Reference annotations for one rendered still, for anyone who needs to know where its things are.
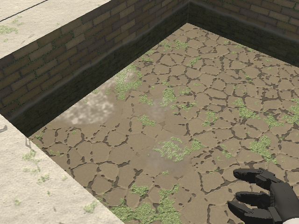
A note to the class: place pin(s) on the robot right hand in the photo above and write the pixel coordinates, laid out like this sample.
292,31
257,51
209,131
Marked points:
281,205

